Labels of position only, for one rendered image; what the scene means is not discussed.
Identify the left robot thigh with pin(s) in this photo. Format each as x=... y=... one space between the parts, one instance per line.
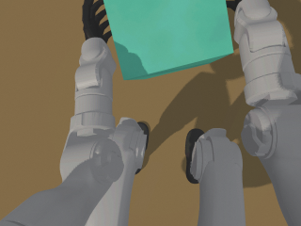
x=114 y=207

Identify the robot right hand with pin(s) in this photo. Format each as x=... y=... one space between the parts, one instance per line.
x=233 y=4

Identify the right robot forearm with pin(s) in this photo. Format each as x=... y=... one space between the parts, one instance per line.
x=265 y=56

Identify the robot left upper arm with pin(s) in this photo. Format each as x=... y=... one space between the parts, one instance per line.
x=88 y=168

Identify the carton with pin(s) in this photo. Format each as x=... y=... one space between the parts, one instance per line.
x=157 y=37

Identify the robot left hand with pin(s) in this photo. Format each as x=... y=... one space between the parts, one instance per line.
x=92 y=27

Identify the left robot foot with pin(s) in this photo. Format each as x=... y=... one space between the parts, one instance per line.
x=144 y=128

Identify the left robot forearm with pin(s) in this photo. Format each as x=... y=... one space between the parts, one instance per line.
x=93 y=110

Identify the robot right upper arm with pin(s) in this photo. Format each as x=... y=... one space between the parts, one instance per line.
x=273 y=134

